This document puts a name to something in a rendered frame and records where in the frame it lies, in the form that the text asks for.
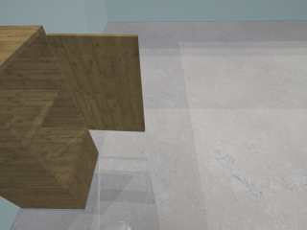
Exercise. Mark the cupboard door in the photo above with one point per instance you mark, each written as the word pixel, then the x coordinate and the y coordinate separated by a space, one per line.
pixel 104 76

